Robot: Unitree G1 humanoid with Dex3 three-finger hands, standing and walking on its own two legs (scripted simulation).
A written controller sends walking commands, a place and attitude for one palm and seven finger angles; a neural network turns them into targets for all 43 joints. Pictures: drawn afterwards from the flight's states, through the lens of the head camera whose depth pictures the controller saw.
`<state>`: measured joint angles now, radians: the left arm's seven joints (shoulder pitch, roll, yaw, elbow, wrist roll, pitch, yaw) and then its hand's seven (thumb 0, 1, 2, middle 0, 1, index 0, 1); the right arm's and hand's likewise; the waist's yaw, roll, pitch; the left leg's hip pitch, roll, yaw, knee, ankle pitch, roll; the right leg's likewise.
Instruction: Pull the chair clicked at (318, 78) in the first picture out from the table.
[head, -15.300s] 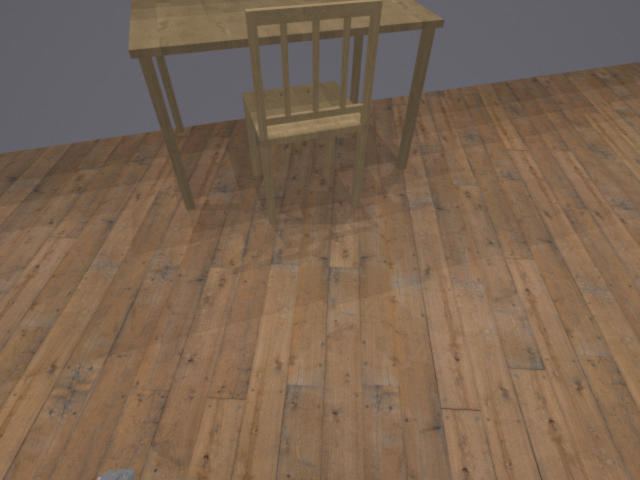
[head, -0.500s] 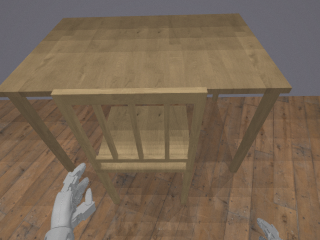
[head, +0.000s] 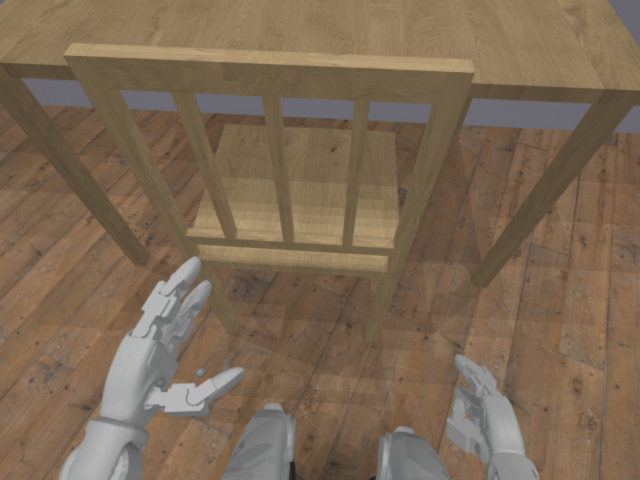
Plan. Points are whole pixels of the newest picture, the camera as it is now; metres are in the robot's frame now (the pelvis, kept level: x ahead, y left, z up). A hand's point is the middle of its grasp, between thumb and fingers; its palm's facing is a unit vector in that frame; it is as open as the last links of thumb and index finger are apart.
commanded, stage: raise the hand toward the chair's back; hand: left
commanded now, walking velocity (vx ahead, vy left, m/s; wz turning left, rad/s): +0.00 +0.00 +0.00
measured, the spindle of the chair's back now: (281, 180) +0.52 +0.11 +0.02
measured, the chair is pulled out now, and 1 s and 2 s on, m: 0.00 0.00 0.00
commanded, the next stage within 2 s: aim the fingers beside a spindle in 1.36 s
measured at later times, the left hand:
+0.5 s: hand (148, 339) +0.25 +0.20 +0.08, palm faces +0.08 -1.00 -0.04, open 16.1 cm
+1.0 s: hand (145, 316) +0.27 +0.22 +0.07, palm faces -0.01 -1.00 -0.05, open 16.9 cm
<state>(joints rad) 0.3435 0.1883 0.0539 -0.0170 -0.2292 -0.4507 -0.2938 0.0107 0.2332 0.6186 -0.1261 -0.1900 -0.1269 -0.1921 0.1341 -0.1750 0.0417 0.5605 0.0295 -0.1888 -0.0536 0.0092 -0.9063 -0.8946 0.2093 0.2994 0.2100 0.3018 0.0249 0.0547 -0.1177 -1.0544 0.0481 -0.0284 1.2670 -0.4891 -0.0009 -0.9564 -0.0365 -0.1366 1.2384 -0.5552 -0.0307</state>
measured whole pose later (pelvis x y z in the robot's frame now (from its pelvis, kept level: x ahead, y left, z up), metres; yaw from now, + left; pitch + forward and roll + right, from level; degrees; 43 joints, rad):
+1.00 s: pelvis +0.03 +0.02 +0.04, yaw +0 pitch +14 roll -3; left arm 0.27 0.26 0.21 0.13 -0.27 -0.35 -0.29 -0.01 -0.50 0.30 -0.06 -0.08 -0.06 -0.08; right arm 0.24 -0.25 0.00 0.57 0.03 -0.18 -0.07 0.01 -0.91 -0.89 0.21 0.30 0.21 0.30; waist -0.02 0.04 -0.12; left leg -0.88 0.04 0.01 1.09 -0.47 0.03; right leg -0.79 -0.04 -0.11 1.04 -0.51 0.00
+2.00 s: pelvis +0.03 +0.01 +0.03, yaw -1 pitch +17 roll -2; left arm 0.15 0.24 0.22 0.24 -0.26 -0.41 -0.26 -0.01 -0.50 0.30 -0.06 -0.08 -0.06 -0.08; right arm 0.23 -0.25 -0.01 0.58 0.02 -0.18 -0.06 0.01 -0.91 -0.89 0.21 0.30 0.21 0.30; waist -0.03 0.03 -0.12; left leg -0.95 0.04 0.01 1.14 -0.48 0.02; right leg -0.87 -0.03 -0.10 1.11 -0.53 -0.01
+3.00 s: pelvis +0.02 +0.02 +0.00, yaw -2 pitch +22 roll -3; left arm -0.13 0.23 0.22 0.44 -0.20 -0.46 -0.19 -0.01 -0.50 0.30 -0.06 -0.08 -0.06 -0.08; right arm 0.21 -0.25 -0.01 0.60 0.00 -0.10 -0.03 0.01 -0.91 -0.89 0.21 0.30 0.21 0.30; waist -0.05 0.03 -0.13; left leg -1.12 0.05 0.02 1.25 -0.52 0.03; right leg -1.04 -0.03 -0.08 1.22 -0.56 0.00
